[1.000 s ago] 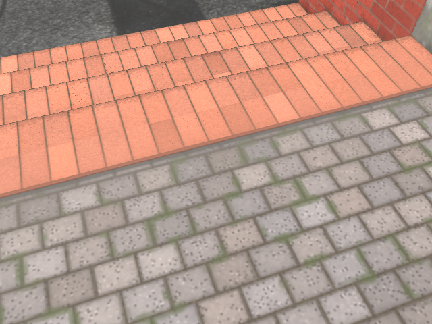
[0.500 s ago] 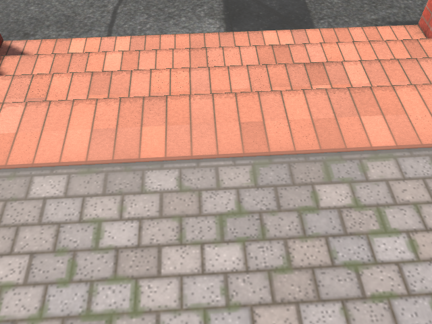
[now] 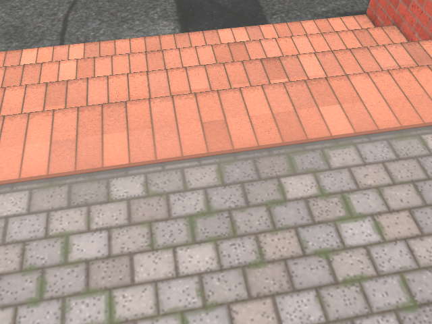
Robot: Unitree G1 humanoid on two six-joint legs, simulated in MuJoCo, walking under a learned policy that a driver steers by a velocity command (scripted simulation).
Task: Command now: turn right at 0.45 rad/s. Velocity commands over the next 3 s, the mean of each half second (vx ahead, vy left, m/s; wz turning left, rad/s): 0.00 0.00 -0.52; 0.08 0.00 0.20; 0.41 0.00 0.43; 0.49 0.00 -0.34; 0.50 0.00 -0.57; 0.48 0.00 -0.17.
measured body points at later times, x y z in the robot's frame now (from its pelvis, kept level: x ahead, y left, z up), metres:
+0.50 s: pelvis +0.00 -0.04 +0.01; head +0.03 -0.07 +0.45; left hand +0.23 +0.20 -0.07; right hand +0.09 -0.36 -0.10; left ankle +0.07 +0.12 -0.69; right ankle +0.00 -0.12 -0.74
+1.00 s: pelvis +0.06 -0.02 +0.00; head +0.07 -0.02 +0.45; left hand +0.17 +0.27 -0.10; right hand +0.20 -0.30 -0.08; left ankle +0.07 +0.11 -0.68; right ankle +0.00 -0.12 -0.74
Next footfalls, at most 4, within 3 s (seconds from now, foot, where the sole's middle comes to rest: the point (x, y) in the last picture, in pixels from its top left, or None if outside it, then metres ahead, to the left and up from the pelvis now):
0.12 right None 0.04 -0.13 -0.77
0.60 left None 0.11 0.09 -0.77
1.22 left None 0.27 0.15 -0.77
1.76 right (228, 271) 0.63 -0.01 -0.77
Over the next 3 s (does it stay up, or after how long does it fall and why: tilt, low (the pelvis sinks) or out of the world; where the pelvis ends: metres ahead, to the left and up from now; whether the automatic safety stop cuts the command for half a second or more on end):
stays up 1.07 -0.08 0.01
